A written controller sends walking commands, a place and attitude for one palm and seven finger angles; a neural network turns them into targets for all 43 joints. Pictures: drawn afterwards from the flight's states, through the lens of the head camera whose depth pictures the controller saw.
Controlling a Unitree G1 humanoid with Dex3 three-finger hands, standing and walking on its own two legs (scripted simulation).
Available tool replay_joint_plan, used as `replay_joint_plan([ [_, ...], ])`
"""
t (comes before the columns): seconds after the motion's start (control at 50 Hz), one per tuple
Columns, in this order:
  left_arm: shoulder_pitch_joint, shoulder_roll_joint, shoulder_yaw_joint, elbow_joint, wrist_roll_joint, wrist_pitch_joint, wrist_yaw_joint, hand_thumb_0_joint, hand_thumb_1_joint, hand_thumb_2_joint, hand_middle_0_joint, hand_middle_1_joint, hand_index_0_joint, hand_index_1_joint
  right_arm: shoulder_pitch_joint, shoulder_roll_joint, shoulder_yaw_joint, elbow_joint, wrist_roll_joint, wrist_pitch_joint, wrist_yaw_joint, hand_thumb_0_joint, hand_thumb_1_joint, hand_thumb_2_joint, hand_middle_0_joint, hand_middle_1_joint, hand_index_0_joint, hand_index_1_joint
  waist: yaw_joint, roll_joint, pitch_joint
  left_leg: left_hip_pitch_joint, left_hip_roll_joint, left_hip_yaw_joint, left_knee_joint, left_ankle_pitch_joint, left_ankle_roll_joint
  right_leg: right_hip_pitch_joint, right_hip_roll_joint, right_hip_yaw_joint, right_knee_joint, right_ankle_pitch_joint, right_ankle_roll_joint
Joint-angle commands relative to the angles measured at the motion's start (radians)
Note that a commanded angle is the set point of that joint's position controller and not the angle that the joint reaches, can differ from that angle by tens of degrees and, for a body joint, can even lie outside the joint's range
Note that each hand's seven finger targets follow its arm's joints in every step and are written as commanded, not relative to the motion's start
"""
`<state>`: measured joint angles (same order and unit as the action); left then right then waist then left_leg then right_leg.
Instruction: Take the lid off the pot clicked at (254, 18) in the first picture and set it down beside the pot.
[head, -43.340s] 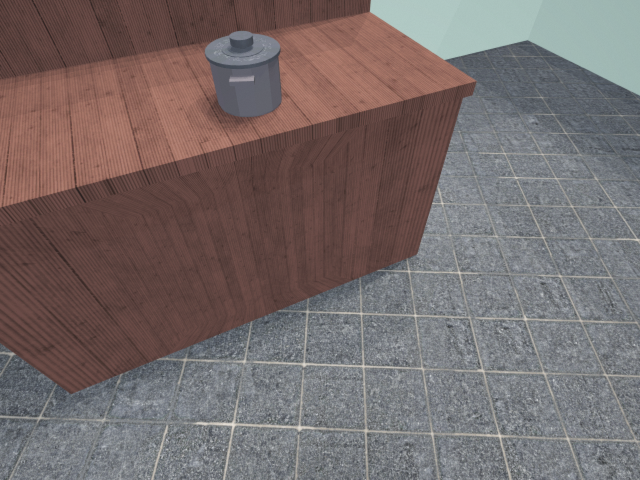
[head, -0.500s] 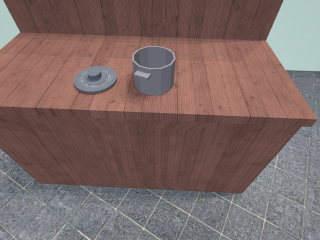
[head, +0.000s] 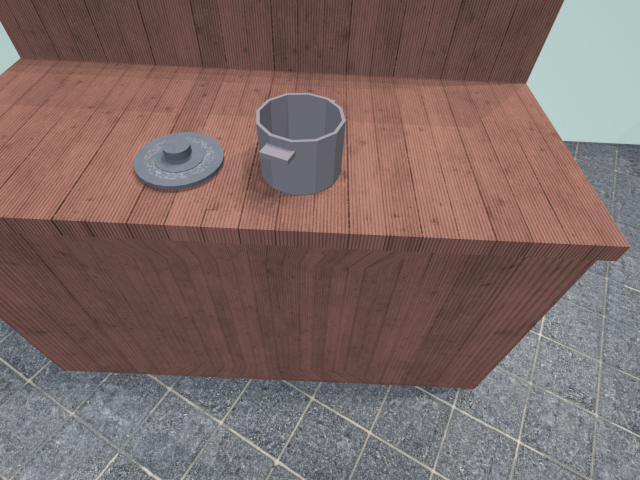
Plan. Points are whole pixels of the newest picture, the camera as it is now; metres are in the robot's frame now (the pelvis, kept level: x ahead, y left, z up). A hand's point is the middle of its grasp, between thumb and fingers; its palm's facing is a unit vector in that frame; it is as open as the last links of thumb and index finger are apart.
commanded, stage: let the arm hang, fingers relaxed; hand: left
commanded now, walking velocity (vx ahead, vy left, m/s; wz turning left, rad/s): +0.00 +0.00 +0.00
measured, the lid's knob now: (177, 148) +0.65 +0.31 +0.02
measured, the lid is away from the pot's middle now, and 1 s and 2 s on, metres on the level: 0.23 0.23 0.23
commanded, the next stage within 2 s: look to check the result in 0.28 s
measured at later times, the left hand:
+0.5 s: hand out of the picture +0.01 +0.17 -0.18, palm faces +0.04 -0.98 -0.18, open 7.3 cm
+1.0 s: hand out of the picture +0.00 +0.17 -0.18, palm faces +0.04 -0.98 -0.17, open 7.3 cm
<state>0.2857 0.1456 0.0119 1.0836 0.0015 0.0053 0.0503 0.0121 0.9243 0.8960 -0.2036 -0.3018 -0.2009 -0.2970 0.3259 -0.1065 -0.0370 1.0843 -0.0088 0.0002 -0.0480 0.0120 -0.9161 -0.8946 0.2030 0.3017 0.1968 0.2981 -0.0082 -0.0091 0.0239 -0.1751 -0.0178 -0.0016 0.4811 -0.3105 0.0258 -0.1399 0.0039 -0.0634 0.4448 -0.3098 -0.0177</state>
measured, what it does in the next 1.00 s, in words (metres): stands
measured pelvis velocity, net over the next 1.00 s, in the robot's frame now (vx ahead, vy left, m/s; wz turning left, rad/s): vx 0.00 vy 0.01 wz -0.01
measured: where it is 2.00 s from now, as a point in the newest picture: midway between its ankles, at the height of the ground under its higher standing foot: outside the picture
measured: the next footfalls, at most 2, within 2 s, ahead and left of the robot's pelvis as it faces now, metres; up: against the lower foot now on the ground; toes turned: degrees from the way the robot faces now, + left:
none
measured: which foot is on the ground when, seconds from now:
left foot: down 0.00-1.00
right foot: down 0.00-1.00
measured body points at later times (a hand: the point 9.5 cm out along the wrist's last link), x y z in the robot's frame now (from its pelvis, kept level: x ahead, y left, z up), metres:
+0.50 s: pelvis +0.01 +0.00 +0.00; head +0.03 +0.01 +0.45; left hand +0.00 +0.22 -0.16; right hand -0.01 -0.21 -0.16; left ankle -0.04 +0.10 -0.74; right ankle -0.05 -0.11 -0.74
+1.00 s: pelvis +0.00 +0.01 +0.00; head +0.02 +0.02 +0.45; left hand +0.00 +0.22 -0.16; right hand -0.03 -0.20 -0.16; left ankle -0.04 +0.10 -0.74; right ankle -0.05 -0.11 -0.74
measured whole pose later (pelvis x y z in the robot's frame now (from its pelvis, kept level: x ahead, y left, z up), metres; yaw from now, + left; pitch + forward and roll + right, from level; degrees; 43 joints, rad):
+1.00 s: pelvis +0.00 +0.01 +0.00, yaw +0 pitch +0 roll +0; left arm 0.30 0.13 0.01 1.11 0.00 0.00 0.05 0.01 0.92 0.90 -0.20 -0.30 -0.20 -0.30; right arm 0.33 -0.09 -0.04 1.12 0.00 -0.01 -0.05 0.01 -0.91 -0.89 0.20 0.30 0.20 0.30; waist -0.01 -0.01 0.03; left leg -0.15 -0.03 0.01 0.45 -0.30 0.04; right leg -0.12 -0.01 -0.05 0.43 -0.30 -0.01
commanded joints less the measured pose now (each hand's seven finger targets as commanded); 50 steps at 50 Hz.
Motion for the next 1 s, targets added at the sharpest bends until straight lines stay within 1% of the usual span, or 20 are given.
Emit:
replay_joint_plan([
  [0.0, 0.062, 0.077, 0.016, -0.030, 0.003, -0.012, 0.002, 0.000, 0.900, 0.900, -0.200, -0.300, -0.200, -0.300, 0.077, -0.087, -0.016, -0.025, 0.001, -0.015, -0.005, 0.000, -0.900, -0.900, 0.200, 0.300, 0.200, 0.300, 0.001, 0.025, 0.025, -0.020, 0.110, -0.082, -0.071, 0.310, 0.035, -0.001, -0.100, 0.076, -0.053, 0.281, -0.037],
  [0.02, 0.066, 0.076, 0.017, -0.028, 0.004, -0.014, 0.003, 0.000, 0.900, 0.900, -0.200, -0.300, -0.200, -0.300, 0.078, -0.088, -0.017, -0.023, 0.002, -0.016, -0.005, 0.000, -0.900, -0.900, 0.200, 0.300, 0.200, 0.300, 0.000, 0.019, 0.013, -0.010, 0.109, -0.081, -0.065, 0.331, 0.036, 0.006, -0.102, 0.078, -0.053, 0.297, -0.037],
  [0.04, 0.060, 0.074, 0.018, -0.031, 0.005, -0.013, 0.003, 0.000, 0.900, 0.900, -0.200, -0.300, -0.200, -0.300, 0.076, -0.080, -0.017, -0.022, 0.003, -0.014, -0.005, 0.000, -0.900, -0.900, 0.200, 0.300, 0.200, 0.300, 0.001, 0.009, 0.040, -0.023, 0.110, -0.080, -0.071, 0.306, 0.036, -0.006, -0.100, 0.076, -0.056, 0.282, -0.037],
  [0.12, 0.064, 0.074, 0.018, -0.025, 0.004, -0.013, 0.002, 0.000, 0.900, 0.900, -0.200, -0.300, -0.200, -0.300, 0.080, -0.088, -0.016, -0.019, 0.002, -0.017, -0.006, 0.000, -0.900, -0.900, 0.200, 0.300, 0.200, 0.300, -0.001, 0.026, 0.014, -0.005, 0.111, -0.081, -0.074, 0.324, 0.037, 0.007, -0.099, 0.076, -0.052, 0.287, -0.036],
  [0.16, 0.063, 0.073, 0.017, -0.024, 0.004, -0.011, 0.002, 0.000, 0.900, 0.900, -0.200, -0.300, -0.200, -0.300, 0.076, -0.083, -0.016, -0.017, 0.003, -0.016, -0.006, 0.000, -0.900, -0.900, 0.200, 0.300, 0.200, 0.300, 0.001, 0.028, 0.038, -0.021, 0.111, -0.083, -0.084, 0.291, 0.037, -0.002, -0.098, 0.076, -0.058, 0.260, -0.036],
  [0.22, 0.075, 0.072, 0.017, -0.017, 0.004, -0.015, 0.003, 0.000, 0.900, 0.900, -0.200, -0.300, -0.200, -0.300, 0.077, -0.085, -0.017, -0.014, 0.003, -0.019, -0.007, 0.000, -0.900, -0.900, 0.200, 0.300, 0.200, 0.300, 0.001, 0.019, 0.002, 0.006, 0.108, -0.075, -0.068, 0.344, 0.035, 0.014, -0.104, 0.081, -0.053, 0.311, -0.037],
  [0.24, 0.066, 0.074, 0.017, -0.022, 0.004, -0.014, 0.004, 0.000, 0.900, 0.900, -0.200, -0.300, -0.200, -0.300, 0.078, -0.081, -0.017, -0.014, 0.005, -0.017, -0.007, 0.000, -0.900, -0.900, 0.200, 0.300, 0.200, 0.300, -0.001, 0.020, 0.029, -0.008, 0.107, -0.078, -0.072, 0.325, 0.035, 0.002, -0.102, 0.077, -0.054, 0.294, -0.036],
  [0.3, 0.076, 0.070, 0.017, -0.017, 0.003, -0.016, 0.003, 0.000, 0.900, 0.900, -0.200, -0.300, -0.200, -0.300, 0.078, -0.083, -0.016, -0.011, 0.004, -0.019, -0.008, 0.000, -0.900, -0.900, 0.200, 0.300, 0.200, 0.300, 0.001, 0.018, 0.007, 0.011, 0.108, -0.075, -0.068, 0.346, 0.036, 0.010, -0.103, 0.082, -0.054, 0.314, -0.036],
  [0.34, 0.067, 0.073, 0.017, -0.020, 0.004, -0.015, 0.005, 0.000, 0.900, 0.900, -0.200, -0.300, -0.200, -0.300, 0.081, -0.080, -0.017, -0.009, 0.006, -0.018, -0.008, 0.000, -0.900, -0.900, 0.200, 0.300, 0.200, 0.300, -0.002, 0.006, 0.023, 0.001, 0.108, -0.073, -0.068, 0.346, 0.034, 0.009, -0.104, 0.077, -0.052, 0.320, -0.036],
  [0.42, 0.078, 0.073, 0.019, -0.014, 0.003, -0.018, 0.005, 0.000, 0.900, 0.900, -0.200, -0.300, -0.200, -0.300, 0.085, -0.081, -0.017, -0.003, 0.006, -0.021, -0.009, 0.000, -0.900, -0.900, 0.200, 0.300, 0.200, 0.300, -0.001, 0.027, -0.005, 0.025, 0.108, -0.067, -0.058, 0.399, 0.033, 0.022, -0.108, 0.078, -0.045, 0.359, -0.036],
  [0.44, 0.071, 0.072, 0.019, -0.018, 0.004, -0.016, 0.007, 0.000, 0.900, 0.900, -0.200, -0.300, -0.200, -0.300, 0.082, -0.076, -0.018, -0.003, 0.007, -0.019, -0.010, 0.000, -0.900, -0.900, 0.200, 0.300, 0.200, 0.300, -0.002, 0.010, 0.024, 0.010, 0.109, -0.071, -0.063, 0.377, 0.033, 0.010, -0.104, 0.075, -0.047, 0.342, -0.036],
  [0.5, 0.077, 0.069, 0.019, -0.012, 0.003, -0.016, 0.006, 0.000, 0.900, 0.900, -0.200, -0.300, -0.200, -0.300, 0.083, -0.078, -0.017, 0.001, 0.005, -0.019, -0.010, 0.000, -0.900, -0.900, 0.200, 0.300, 0.200, 0.300, 0.000, 0.022, 0.021, 0.014, 0.108, -0.067, -0.067, 0.372, 0.032, 0.014, -0.107, 0.078, -0.052, 0.342, -0.036],
  [0.54, 0.072, 0.070, 0.018, -0.016, 0.004, -0.014, 0.006, 0.000, 0.900, 0.900, -0.200, -0.300, -0.200, -0.300, 0.084, -0.074, -0.017, 0.000, 0.006, -0.017, -0.010, 0.000, -0.900, -0.900, 0.200, 0.300, 0.200, 0.300, 0.000, 0.023, 0.044, -0.003, 0.109, -0.073, -0.074, 0.347, 0.033, 0.005, -0.103, 0.079, -0.054, 0.318, -0.036],
  [0.62, 0.078, 0.067, 0.018, -0.009, 0.003, -0.016, 0.005, 0.000, 0.900, 0.900, -0.200, -0.300, -0.200, -0.300, 0.083, -0.079, -0.017, 0.003, 0.004, -0.019, -0.010, 0.000, -0.900, -0.900, 0.200, 0.300, 0.200, 0.300, -0.001, 0.022, 0.030, 0.013, 0.109, -0.070, -0.077, 0.347, 0.033, 0.007, -0.104, 0.081, -0.058, 0.316, -0.036],
  [0.66, 0.073, 0.068, 0.017, -0.011, 0.004, -0.014, 0.005, 0.000, 0.900, 0.900, -0.200, -0.300, -0.200, -0.300, 0.081, -0.076, -0.016, 0.005, 0.005, -0.018, -0.009, 0.000, -0.900, -0.900, 0.200, 0.300, 0.200, 0.300, 0.001, 0.016, 0.050, -0.004, 0.108, -0.073, -0.087, 0.310, 0.034, 0.000, -0.103, 0.084, -0.062, 0.291, -0.036],
  [0.72, 0.075, 0.068, 0.018, -0.010, 0.003, -0.015, 0.004, 0.000, 0.900, 0.900, -0.200, -0.300, -0.200, -0.300, 0.083, -0.080, -0.016, 0.004, 0.005, -0.020, -0.010, 0.000, -0.900, -0.900, 0.200, 0.300, 0.200, 0.300, 0.000, 0.023, 0.036, 0.004, 0.107, -0.073, -0.086, 0.324, 0.034, 0.008, -0.102, 0.083, -0.060, 0.298, -0.034],
  [0.74, 0.071, 0.069, 0.019, -0.014, 0.004, -0.014, 0.005, 0.000, 0.900, 0.900, -0.200, -0.300, -0.200, -0.300, 0.082, -0.073, -0.017, 0.005, 0.006, -0.018, -0.009, 0.000, -0.900, -0.900, 0.200, 0.300, 0.200, 0.300, 0.001, 0.013, 0.055, -0.013, 0.107, -0.076, -0.090, 0.292, 0.034, 0.002, -0.101, 0.079, -0.066, 0.273, -0.033],
  [0.82, 0.077, 0.068, 0.019, -0.007, 0.003, -0.017, 0.004, 0.000, 0.900, 0.900, -0.200, -0.300, -0.200, -0.300, 0.086, -0.078, -0.016, 0.007, 0.006, -0.023, -0.010, 0.000, -0.900, -0.900, 0.200, 0.300, 0.200, 0.300, -0.001, 0.019, 0.017, 0.013, 0.105, -0.073, -0.084, 0.337, 0.034, 0.018, -0.106, 0.084, -0.058, 0.312, -0.035],
  [0.94, 0.074, 0.064, 0.019, -0.007, 0.005, -0.014, 0.005, 0.000, 0.900, 0.900, -0.200, -0.300, -0.200, -0.300, 0.089, -0.065, -0.016, 0.013, 0.007, -0.019, -0.010, 0.000, -0.900, -0.900, 0.200, 0.300, 0.200, 0.300, 0.000, 0.027, 0.066, -0.016, 0.105, -0.080, -0.097, 0.284, 0.035, -0.005, -0.099, 0.079, -0.067, 0.260, -0.033],
  [0.98, 0.082, 0.059, 0.017, -0.002, 0.005, -0.014, 0.004, 0.000, 0.900, 0.900, -0.200, -0.300, -0.200, -0.300, 0.087, -0.069, -0.015, 0.013, 0.005, -0.020, -0.010, 0.000, -0.900, -0.900, 0.200, 0.300, 0.200, 0.300, 0.000, 0.025, 0.062, -0.011, 0.105, -0.082, -0.102, 0.278, 0.037, -0.007, -0.099, 0.081, -0.068, 0.251, -0.034],
])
